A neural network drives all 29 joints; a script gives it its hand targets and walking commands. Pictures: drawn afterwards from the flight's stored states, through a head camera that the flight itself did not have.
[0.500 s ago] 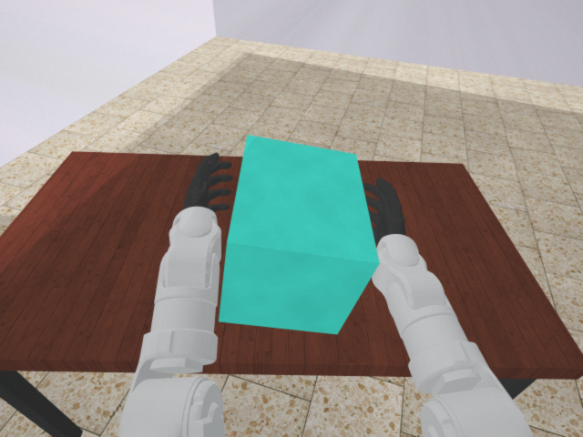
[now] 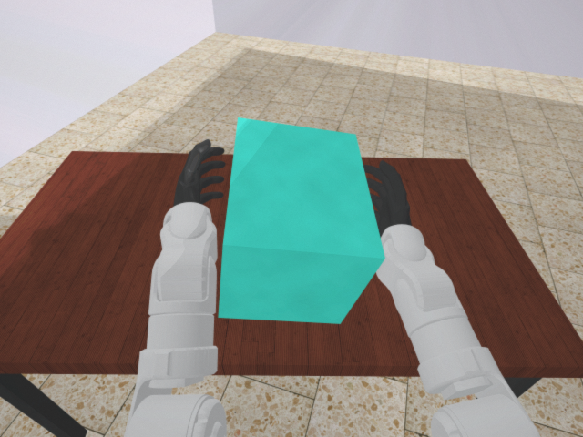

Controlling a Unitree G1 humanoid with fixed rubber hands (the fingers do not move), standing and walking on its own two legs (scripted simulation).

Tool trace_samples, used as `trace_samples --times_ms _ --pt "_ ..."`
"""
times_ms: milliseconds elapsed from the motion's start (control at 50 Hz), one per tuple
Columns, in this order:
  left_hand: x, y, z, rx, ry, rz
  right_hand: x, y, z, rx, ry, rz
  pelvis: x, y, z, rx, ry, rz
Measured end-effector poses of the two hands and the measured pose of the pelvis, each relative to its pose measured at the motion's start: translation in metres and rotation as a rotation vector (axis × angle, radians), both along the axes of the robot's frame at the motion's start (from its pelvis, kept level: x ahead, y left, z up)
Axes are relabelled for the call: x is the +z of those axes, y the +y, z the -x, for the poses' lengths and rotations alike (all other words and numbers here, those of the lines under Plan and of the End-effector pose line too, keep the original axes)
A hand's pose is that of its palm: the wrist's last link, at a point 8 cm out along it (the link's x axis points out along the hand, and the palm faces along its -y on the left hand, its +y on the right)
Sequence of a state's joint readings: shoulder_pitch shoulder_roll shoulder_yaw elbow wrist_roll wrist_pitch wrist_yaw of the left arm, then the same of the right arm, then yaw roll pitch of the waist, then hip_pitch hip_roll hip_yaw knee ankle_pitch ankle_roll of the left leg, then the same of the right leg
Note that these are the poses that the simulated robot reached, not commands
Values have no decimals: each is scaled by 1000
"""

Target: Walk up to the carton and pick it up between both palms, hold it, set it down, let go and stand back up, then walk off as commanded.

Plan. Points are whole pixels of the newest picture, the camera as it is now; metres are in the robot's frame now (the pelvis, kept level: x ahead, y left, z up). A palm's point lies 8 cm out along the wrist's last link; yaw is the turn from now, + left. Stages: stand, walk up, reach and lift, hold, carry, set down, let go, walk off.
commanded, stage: reach and lift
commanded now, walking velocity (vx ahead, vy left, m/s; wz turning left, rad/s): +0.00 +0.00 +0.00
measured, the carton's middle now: (289, 222) +0.37 +0.00 +0.13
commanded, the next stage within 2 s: hold in 0.20 s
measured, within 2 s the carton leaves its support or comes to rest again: neither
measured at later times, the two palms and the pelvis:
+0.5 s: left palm (180, 205) +0.35 +0.13 +0.19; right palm (387, 219) +0.34 -0.13 +0.16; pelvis -0.02 -0.01 +0.00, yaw +0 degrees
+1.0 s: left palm (173, 212) +0.34 +0.14 +0.18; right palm (381, 216) +0.34 -0.12 +0.17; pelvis -0.01 +0.00 +0.00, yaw +0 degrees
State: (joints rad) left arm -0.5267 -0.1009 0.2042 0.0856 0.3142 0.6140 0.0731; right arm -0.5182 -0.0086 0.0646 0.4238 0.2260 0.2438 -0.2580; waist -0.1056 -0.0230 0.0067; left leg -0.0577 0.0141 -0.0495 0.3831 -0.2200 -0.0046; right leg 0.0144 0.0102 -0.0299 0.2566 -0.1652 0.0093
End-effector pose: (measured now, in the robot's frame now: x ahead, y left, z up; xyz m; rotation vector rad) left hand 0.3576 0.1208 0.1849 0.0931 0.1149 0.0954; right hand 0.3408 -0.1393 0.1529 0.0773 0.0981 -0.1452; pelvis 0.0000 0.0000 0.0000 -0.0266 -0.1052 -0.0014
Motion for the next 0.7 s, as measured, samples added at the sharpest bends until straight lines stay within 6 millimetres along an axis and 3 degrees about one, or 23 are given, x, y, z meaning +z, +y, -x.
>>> trace_samples --times_ms 160,340,440,540,700 --pt "-6 4 10 19 50 12 -4 2 6 21 53 36 1 -7 6 -8 -38 -9" --pt "6 14 18 32 8 47 18 11 8 31 5 38 0 -13 17 5 -32 -9" --pt "7 14 13 30 46 24 15 12 5 31 40 27 0 -12 22 6 -28 -13" --pt "6 11 11 16 50 4 10 9 6 14 40 7 0 -9 20 5 -15 -10" --pt "13 10 12 20 24 16 18 8 6 13 11 22 0 -4 12 -5 -29 -7"
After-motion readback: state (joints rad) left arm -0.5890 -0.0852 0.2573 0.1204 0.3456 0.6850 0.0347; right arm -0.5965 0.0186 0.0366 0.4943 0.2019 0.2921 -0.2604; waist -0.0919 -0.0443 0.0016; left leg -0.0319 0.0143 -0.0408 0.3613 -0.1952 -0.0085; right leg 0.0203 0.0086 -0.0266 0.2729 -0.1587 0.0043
